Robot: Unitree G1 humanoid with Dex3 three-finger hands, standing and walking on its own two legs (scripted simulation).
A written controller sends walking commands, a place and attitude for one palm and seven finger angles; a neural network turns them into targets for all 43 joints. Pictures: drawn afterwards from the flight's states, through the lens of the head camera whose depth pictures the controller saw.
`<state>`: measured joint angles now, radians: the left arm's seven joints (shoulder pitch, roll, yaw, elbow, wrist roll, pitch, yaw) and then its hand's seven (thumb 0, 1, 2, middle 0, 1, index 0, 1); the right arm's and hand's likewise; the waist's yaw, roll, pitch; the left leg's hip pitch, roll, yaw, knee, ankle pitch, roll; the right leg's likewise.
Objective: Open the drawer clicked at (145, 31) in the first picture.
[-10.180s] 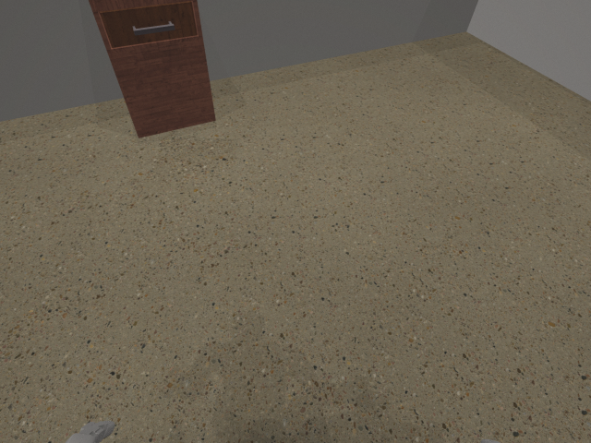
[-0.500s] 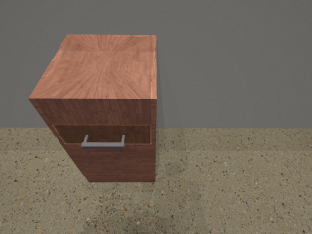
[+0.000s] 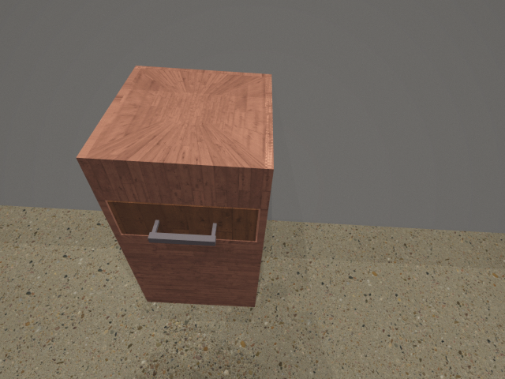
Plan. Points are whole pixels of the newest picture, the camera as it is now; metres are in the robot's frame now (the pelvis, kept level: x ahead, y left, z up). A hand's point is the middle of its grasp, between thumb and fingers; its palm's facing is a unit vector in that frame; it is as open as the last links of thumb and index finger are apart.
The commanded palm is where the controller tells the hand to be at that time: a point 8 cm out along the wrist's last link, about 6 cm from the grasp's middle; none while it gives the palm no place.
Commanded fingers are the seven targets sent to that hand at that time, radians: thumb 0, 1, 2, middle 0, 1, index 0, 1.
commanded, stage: come to a stop and stand still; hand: left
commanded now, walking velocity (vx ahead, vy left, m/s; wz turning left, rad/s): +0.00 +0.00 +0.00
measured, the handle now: (184, 232) +0.51 +0.20 -0.21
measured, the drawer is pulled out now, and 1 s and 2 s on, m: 0.00 0.00 0.00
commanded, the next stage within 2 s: look again from close up in 0.24 s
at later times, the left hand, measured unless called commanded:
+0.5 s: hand out of the picture -0.04 +0.17 -0.18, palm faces +0.03 -0.99 -0.15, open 7.3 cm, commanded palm none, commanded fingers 0.00 0.90 0.90 -0.20 -0.30 -0.20 -0.30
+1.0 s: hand out of the picture -0.03 +0.18 -0.17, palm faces -0.01 -0.99 -0.16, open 7.4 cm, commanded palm +0.09 +0.22 -0.06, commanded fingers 0.00 0.83 0.87 -0.20 -0.34 -0.20 -0.34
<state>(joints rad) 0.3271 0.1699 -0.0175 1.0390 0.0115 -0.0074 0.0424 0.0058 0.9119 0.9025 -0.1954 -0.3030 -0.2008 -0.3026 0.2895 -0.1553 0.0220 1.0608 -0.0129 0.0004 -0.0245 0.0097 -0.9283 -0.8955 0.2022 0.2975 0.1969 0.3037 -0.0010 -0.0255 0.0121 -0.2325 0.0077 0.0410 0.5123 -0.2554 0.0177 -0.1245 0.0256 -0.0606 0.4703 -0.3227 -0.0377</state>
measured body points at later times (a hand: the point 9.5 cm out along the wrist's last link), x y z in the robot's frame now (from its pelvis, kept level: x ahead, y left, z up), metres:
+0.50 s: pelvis -0.01 +0.02 +0.00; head -0.01 +0.03 +0.45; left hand -0.04 +0.23 -0.16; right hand -0.01 -0.20 -0.15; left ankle +0.01 +0.11 -0.74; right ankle -0.04 -0.09 -0.74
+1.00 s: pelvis -0.01 +0.03 +0.00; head +0.00 +0.04 +0.45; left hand -0.03 +0.23 -0.16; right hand -0.01 -0.19 -0.15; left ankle +0.01 +0.11 -0.74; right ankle -0.04 -0.09 -0.74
